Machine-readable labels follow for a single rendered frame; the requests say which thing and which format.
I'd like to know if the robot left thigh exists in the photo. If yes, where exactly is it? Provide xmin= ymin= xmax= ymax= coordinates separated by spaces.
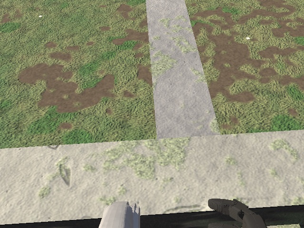
xmin=99 ymin=201 xmax=141 ymax=228

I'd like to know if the right robot hand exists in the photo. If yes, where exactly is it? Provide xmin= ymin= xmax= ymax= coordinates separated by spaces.
xmin=208 ymin=199 xmax=267 ymax=228

